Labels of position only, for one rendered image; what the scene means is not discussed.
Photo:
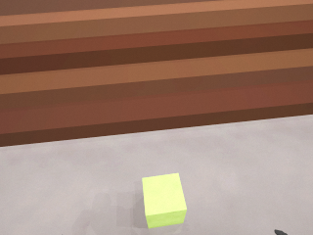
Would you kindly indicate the carton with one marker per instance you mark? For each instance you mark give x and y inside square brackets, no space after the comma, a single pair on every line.
[164,200]

